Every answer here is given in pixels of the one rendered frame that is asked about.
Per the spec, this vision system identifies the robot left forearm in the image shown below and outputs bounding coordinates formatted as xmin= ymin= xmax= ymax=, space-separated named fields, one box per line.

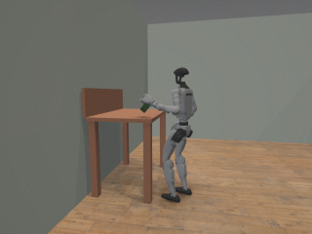
xmin=150 ymin=99 xmax=178 ymax=114

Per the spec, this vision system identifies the sponge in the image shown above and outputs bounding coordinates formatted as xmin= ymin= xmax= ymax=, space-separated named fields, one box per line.
xmin=140 ymin=103 xmax=150 ymax=113

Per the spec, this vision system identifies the table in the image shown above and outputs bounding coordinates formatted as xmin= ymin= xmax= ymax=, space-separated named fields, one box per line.
xmin=81 ymin=88 xmax=166 ymax=204

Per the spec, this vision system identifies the robot right hand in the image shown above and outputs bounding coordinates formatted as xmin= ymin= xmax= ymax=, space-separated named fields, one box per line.
xmin=170 ymin=121 xmax=179 ymax=131

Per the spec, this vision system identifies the robot right thigh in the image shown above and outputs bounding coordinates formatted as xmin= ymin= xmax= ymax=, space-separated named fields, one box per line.
xmin=175 ymin=130 xmax=193 ymax=165

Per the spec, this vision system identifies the left robot upper arm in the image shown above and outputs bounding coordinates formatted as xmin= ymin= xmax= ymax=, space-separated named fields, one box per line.
xmin=172 ymin=88 xmax=182 ymax=116

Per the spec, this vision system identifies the robot left hand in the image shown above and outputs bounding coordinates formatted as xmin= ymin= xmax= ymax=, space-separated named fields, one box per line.
xmin=139 ymin=94 xmax=153 ymax=107

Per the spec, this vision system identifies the right robot upper arm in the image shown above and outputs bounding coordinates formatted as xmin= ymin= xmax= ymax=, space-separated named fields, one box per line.
xmin=190 ymin=89 xmax=197 ymax=113

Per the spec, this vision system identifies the humanoid robot torso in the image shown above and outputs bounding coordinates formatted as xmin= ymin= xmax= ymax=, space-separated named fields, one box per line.
xmin=176 ymin=86 xmax=192 ymax=137

